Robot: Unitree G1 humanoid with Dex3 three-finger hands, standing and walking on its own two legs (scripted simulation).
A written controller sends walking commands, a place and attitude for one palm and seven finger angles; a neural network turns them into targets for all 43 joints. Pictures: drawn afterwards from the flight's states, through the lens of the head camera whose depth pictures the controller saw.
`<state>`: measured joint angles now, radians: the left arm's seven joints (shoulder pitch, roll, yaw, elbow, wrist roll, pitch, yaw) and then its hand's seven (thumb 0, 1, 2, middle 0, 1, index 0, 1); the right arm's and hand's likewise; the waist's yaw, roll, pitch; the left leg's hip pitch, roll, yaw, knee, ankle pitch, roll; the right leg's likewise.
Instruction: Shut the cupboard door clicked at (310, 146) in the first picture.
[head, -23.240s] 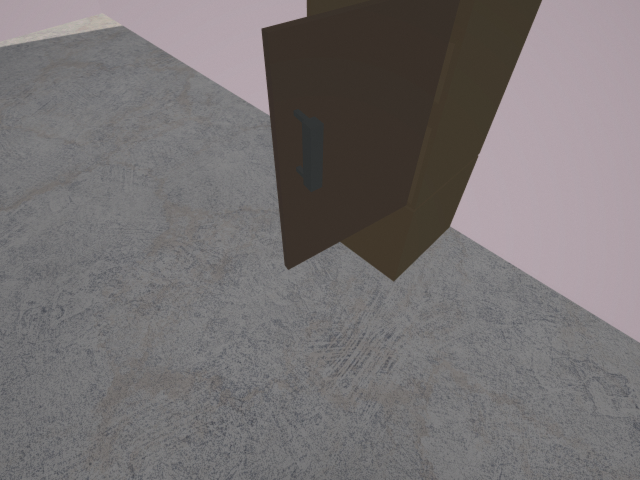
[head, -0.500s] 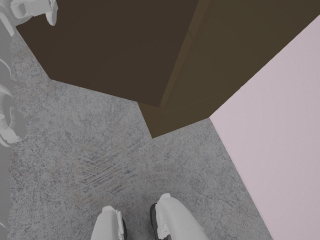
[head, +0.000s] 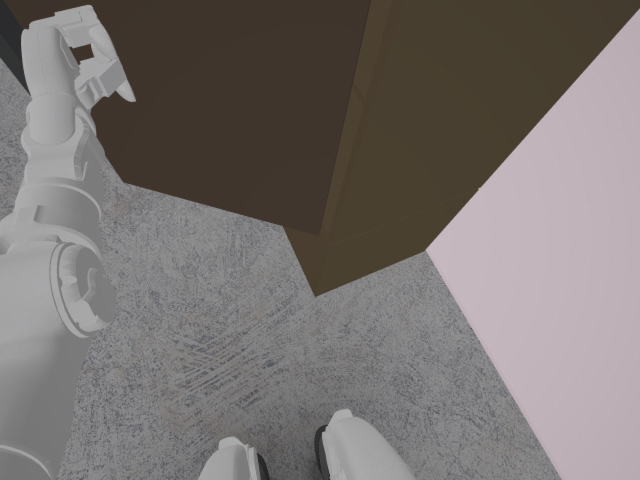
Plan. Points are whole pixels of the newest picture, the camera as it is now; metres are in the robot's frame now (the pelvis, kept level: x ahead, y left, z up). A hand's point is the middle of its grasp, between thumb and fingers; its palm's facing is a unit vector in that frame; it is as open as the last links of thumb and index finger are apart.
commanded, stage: pull the fist back off the door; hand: left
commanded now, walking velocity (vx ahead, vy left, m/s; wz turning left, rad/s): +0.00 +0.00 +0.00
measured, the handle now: (22, 30) +0.66 +0.24 +0.10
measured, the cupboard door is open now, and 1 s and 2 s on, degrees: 51 51 51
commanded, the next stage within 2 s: draw the hand back to the body in 0.38 s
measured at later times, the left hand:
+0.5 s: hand (119, 127) +0.50 +0.13 +0.10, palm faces +0.07 -1.00 -0.02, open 3.1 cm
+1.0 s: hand (23, 217) +0.38 +0.18 +0.16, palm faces +0.06 -1.00 -0.03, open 3.1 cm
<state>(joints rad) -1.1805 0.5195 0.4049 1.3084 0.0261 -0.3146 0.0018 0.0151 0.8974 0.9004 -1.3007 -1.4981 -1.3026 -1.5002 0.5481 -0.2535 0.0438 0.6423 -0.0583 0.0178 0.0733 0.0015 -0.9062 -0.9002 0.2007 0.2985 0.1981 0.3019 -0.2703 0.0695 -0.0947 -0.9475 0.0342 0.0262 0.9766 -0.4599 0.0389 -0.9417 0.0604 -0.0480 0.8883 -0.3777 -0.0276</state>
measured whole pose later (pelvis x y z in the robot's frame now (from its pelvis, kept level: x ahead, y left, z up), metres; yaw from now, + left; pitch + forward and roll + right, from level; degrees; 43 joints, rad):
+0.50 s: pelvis +0.00 +0.00 +0.01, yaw +3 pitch +18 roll -2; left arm -0.96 0.28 0.24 1.19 -0.05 -0.42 0.04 0.02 0.90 0.90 -1.30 -1.50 -1.31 -1.50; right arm 0.34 -0.26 0.00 0.64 -0.02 0.02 0.05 0.00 -0.91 -0.90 0.20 0.30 0.20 0.30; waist -0.16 0.03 -0.11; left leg -0.81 -0.01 0.01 0.95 -0.46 0.04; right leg -0.81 0.02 -0.06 0.89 -0.40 -0.02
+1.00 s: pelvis +0.00 +0.00 +0.04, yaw +2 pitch +7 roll -1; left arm -0.34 0.27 0.20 0.50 -0.21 -0.23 -0.13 0.02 0.90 0.90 -1.29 -1.48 -1.29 -1.48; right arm 0.34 -0.27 0.00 0.61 0.06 -0.01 -0.03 0.01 -0.91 -0.90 0.20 0.30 0.20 0.30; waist -0.05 0.05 -0.09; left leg -0.46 0.00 0.04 0.72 -0.38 0.04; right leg -0.48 0.03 -0.03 0.69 -0.33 -0.03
